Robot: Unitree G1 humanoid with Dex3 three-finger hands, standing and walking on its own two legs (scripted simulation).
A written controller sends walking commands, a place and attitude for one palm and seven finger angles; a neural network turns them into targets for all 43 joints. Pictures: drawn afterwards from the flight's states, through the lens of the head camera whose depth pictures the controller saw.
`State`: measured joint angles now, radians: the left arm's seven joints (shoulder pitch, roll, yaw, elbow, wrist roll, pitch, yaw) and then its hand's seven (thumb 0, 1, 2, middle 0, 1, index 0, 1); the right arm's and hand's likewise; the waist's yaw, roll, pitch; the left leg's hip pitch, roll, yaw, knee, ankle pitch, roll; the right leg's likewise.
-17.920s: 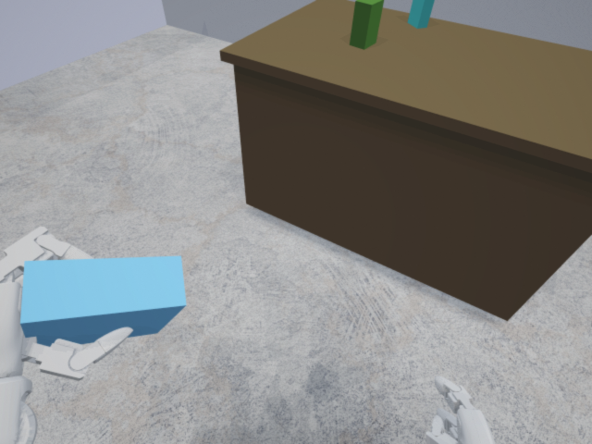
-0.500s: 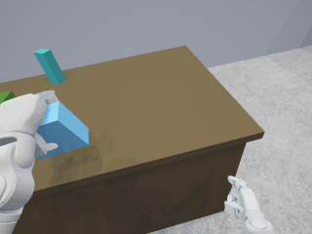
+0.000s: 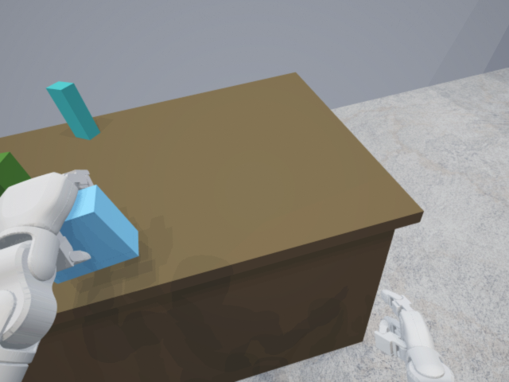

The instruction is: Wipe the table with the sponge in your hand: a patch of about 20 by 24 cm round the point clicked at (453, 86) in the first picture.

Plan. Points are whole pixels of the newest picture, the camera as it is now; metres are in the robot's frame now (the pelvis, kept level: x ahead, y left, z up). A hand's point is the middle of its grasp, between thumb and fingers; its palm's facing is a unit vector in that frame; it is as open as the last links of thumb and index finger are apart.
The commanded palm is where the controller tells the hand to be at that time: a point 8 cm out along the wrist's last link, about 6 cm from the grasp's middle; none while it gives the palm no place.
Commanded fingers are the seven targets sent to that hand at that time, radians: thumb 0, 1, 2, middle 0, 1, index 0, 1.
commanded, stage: move the sponge above the wiping area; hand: left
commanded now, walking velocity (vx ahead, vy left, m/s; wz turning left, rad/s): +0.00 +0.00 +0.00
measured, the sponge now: (84, 244) +0.24 +0.31 +0.13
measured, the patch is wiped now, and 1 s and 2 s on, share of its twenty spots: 0.00 0.00 0.00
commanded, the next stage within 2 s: none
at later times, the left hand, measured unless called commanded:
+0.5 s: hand (87, 220) +0.28 +0.32 +0.15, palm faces +0.00 -0.05 -1.00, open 9.6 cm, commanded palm +0.24 +0.31 +0.23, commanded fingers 0.00 0.10 1.30 -1.20 -1.60 -1.20 -1.60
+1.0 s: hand (103, 224) +0.30 +0.31 +0.12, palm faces -0.07 -0.08 -0.99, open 9.6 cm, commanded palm +0.27 +0.32 +0.21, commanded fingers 0.00 0.10 1.30 -1.20 -1.60 -1.20 -1.60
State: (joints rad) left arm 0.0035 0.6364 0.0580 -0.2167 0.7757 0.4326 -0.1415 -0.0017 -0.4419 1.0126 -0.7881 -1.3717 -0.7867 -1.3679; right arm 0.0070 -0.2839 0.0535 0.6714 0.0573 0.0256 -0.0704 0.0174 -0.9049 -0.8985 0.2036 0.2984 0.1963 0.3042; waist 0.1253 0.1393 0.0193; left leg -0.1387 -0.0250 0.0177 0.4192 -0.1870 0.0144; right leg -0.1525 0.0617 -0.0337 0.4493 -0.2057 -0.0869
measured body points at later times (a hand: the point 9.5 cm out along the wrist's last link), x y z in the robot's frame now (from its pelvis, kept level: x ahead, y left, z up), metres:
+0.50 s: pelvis +0.01 +0.01 +0.00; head +0.00 -0.05 +0.45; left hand +0.27 +0.32 +0.20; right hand +0.25 -0.20 -0.09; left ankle +0.03 +0.11 -0.74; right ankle +0.03 -0.06 -0.74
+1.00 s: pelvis +0.02 +0.02 +0.00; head +0.03 -0.03 +0.45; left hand +0.29 +0.31 +0.17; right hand +0.27 -0.17 -0.09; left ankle +0.03 +0.11 -0.74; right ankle +0.03 -0.06 -0.74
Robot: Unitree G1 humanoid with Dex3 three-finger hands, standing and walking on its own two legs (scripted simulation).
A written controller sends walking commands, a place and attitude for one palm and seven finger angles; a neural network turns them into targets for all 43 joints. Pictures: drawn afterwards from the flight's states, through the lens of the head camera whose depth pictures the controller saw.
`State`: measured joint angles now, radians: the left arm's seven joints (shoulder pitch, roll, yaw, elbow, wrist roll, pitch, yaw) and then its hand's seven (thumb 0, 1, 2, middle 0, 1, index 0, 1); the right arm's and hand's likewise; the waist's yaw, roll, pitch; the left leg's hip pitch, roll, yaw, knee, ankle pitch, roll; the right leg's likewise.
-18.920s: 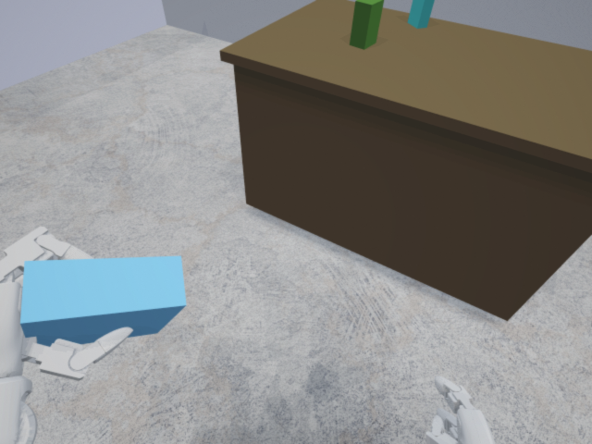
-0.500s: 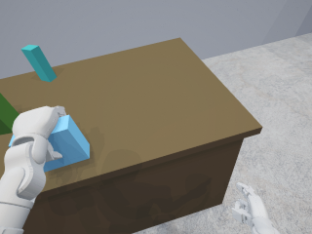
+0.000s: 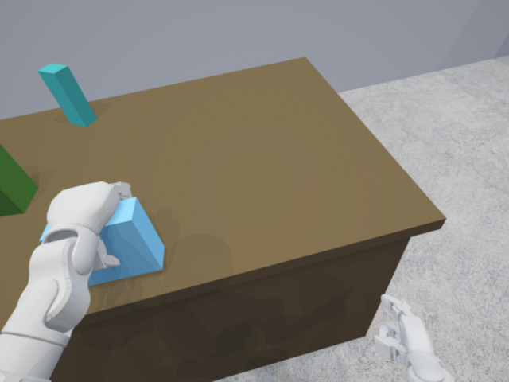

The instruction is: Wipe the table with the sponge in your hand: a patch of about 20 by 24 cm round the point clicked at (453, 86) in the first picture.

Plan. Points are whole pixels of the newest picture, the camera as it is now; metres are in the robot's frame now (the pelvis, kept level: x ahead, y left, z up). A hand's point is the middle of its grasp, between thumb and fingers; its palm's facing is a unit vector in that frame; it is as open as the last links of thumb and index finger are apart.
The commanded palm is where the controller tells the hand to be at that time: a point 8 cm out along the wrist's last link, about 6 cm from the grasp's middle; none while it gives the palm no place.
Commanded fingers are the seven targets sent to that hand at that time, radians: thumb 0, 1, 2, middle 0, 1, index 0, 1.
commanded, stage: move the sponge above the wiping area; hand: left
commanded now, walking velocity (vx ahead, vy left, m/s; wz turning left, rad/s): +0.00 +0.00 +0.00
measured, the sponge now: (115, 251) +0.27 +0.29 +0.06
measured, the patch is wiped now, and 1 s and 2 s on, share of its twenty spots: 0.00 0.00 0.00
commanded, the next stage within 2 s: none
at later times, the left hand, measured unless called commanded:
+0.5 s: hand (111, 231) +0.29 +0.28 +0.10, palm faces -0.09 -0.05 -1.00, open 9.6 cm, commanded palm +0.27 +0.30 +0.20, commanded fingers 0.00 0.10 1.30 -1.20 -1.60 -1.20 -1.60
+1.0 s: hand (114, 229) +0.28 +0.27 +0.12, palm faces +0.00 -0.02 -1.00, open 9.5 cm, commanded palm +0.26 +0.29 +0.20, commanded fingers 0.00 0.10 1.30 -1.20 -1.60 -1.20 -1.60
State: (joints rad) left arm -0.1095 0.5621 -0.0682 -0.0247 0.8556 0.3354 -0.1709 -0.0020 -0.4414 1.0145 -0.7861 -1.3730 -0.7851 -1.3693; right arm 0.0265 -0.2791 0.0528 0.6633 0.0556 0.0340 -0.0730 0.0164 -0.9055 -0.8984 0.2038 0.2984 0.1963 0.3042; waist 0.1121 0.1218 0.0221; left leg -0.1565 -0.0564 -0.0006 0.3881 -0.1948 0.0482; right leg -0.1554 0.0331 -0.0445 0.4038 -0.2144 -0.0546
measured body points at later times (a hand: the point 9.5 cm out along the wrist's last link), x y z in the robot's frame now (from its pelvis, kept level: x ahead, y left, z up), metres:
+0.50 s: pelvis +0.00 +0.00 +0.00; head +0.01 -0.04 +0.45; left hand +0.29 +0.28 +0.16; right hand +0.23 -0.22 -0.10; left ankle +0.01 +0.09 -0.74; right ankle +0.00 -0.08 -0.74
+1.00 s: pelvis -0.01 -0.01 +0.00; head -0.01 -0.05 +0.45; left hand +0.27 +0.26 +0.17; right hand +0.22 -0.21 -0.10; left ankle +0.01 +0.09 -0.74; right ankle +0.00 -0.08 -0.74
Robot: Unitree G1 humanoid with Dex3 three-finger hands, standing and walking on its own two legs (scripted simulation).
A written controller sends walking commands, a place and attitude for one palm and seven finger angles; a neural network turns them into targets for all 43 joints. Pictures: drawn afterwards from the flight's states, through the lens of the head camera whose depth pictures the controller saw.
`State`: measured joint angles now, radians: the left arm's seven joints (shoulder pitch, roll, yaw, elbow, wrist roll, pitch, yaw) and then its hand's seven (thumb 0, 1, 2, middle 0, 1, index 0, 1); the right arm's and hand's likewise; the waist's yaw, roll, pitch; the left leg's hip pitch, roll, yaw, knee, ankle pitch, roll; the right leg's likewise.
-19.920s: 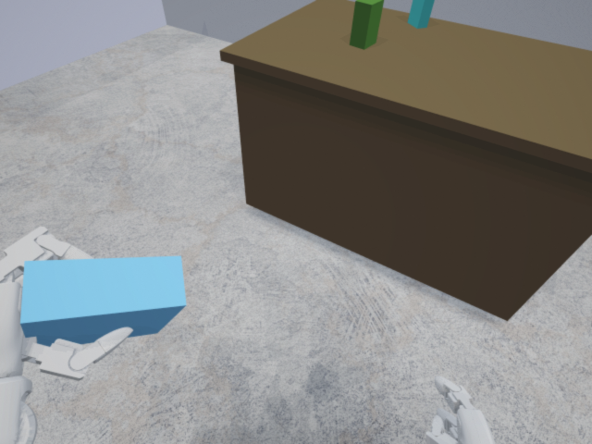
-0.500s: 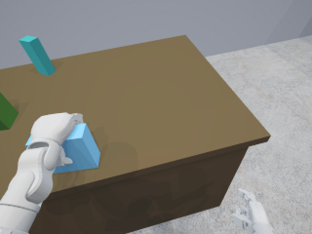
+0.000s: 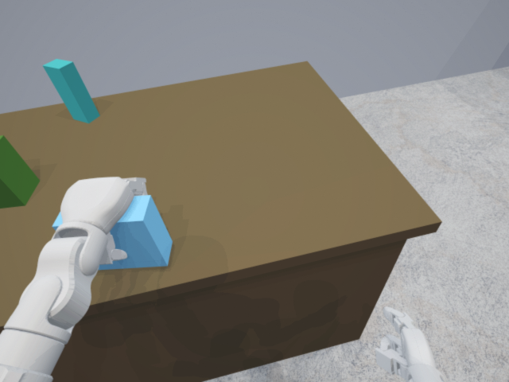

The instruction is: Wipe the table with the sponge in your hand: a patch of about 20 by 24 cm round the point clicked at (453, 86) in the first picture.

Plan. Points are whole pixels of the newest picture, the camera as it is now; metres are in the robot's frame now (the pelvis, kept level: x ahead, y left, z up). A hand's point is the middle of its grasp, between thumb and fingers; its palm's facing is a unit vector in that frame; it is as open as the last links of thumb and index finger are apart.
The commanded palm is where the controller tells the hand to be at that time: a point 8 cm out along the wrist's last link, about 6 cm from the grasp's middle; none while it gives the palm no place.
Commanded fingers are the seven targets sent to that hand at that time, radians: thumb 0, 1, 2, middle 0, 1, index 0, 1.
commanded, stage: move the sponge above the wiping area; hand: left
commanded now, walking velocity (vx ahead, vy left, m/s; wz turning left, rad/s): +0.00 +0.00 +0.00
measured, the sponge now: (124, 242) +0.28 +0.28 +0.07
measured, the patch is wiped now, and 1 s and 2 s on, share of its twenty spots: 0.00 0.00 0.00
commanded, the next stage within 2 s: none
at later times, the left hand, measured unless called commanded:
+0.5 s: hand (107, 211) +0.29 +0.28 +0.14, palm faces +0.10 -0.01 -1.00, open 9.5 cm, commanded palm +0.26 +0.31 +0.20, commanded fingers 0.00 0.10 1.30 -1.20 -1.60 -1.20 -1.60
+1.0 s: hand (93, 196) +0.30 +0.30 +0.16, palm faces +0.17 -0.01 -0.98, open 9.5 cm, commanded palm +0.26 +0.31 +0.21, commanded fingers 0.00 0.10 1.30 -1.20 -1.60 -1.20 -1.60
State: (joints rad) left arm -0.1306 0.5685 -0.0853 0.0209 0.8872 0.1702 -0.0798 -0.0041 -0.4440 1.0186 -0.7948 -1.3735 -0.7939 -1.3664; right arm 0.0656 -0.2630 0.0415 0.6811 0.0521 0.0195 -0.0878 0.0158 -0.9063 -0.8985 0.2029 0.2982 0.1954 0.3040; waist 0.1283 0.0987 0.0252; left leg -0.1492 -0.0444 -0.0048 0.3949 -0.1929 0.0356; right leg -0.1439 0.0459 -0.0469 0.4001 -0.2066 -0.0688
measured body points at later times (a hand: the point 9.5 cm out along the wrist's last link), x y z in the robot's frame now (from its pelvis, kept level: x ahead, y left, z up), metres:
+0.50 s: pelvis +0.00 -0.01 +0.00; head -0.01 -0.04 +0.45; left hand +0.28 +0.28 +0.19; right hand +0.22 -0.23 -0.10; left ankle +0.02 +0.10 -0.74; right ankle +0.01 -0.08 -0.74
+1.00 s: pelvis +0.00 +0.00 +0.00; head -0.01 -0.04 +0.45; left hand +0.29 +0.30 +0.21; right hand +0.22 -0.21 -0.10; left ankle +0.02 +0.10 -0.74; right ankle +0.01 -0.08 -0.74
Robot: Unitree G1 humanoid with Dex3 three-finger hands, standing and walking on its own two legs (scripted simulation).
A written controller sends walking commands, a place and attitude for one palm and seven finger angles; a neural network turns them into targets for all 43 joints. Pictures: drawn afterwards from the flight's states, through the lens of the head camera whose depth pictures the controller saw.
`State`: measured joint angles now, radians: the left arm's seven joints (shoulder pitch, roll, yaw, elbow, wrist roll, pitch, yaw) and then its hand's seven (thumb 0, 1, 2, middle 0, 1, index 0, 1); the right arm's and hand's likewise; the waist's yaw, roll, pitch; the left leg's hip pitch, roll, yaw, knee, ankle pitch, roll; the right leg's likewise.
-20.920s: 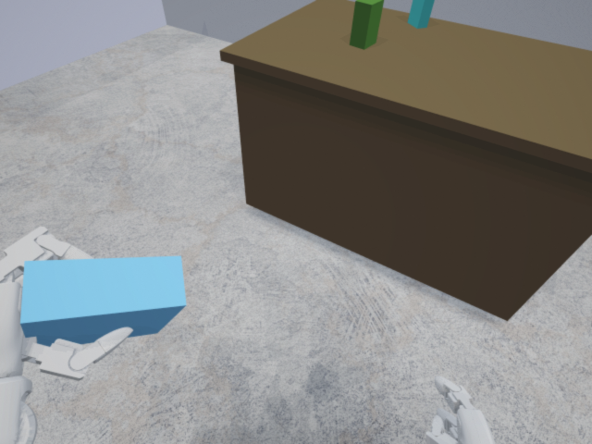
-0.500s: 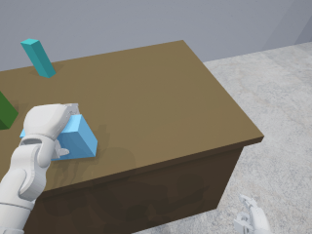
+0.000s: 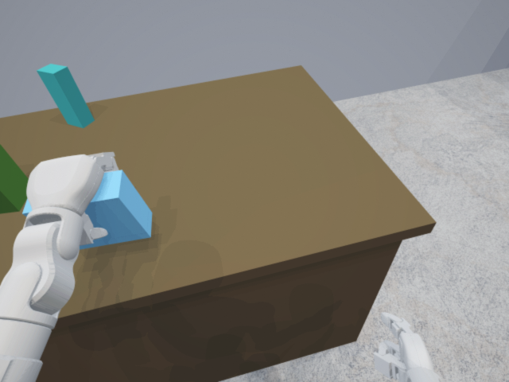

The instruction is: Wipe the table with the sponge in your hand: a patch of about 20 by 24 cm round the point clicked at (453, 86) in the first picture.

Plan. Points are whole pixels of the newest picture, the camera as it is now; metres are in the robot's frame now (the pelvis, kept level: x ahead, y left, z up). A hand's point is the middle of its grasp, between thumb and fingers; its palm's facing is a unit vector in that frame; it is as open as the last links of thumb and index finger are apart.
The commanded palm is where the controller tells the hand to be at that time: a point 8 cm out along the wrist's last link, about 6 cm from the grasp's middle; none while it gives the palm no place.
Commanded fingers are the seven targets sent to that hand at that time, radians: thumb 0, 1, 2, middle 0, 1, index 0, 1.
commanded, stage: move the sponge above the wiping area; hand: left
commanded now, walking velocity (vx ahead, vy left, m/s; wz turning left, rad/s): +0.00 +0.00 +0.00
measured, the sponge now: (102, 219) +0.30 +0.31 +0.11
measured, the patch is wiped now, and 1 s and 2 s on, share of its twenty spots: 0.00 0.00 0.00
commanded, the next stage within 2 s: lower the sponge onto the table in 1.30 s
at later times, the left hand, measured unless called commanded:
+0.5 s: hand (82, 190) +0.30 +0.32 +0.17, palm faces +0.19 -0.01 -0.98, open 9.5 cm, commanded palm +0.26 +0.31 +0.21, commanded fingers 0.00 0.10 1.30 -1.20 -1.60 -1.20 -1.60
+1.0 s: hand (72, 191) +0.30 +0.33 +0.17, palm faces +0.14 +0.00 -0.99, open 9.5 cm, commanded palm +0.25 +0.31 +0.21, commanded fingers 0.00 0.10 1.30 -1.20 -1.60 -1.20 -1.60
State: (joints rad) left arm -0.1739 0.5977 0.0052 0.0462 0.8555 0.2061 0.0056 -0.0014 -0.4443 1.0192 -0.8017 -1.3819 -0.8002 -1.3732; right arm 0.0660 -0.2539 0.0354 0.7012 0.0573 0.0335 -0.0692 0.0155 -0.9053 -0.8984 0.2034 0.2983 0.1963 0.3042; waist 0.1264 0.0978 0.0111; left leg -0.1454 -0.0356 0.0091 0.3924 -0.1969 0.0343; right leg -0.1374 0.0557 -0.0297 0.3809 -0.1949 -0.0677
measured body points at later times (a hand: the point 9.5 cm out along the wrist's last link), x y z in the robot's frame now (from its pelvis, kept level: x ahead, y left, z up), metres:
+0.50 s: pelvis +0.00 +0.00 +0.00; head -0.01 -0.04 +0.45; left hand +0.29 +0.31 +0.22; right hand +0.24 -0.19 -0.10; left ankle +0.01 +0.10 -0.74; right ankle +0.01 -0.08 -0.74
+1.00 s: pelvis +0.00 -0.01 +0.00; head -0.01 -0.06 +0.45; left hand +0.28 +0.32 +0.22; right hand +0.23 -0.21 -0.10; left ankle +0.01 +0.10 -0.74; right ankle +0.01 -0.08 -0.74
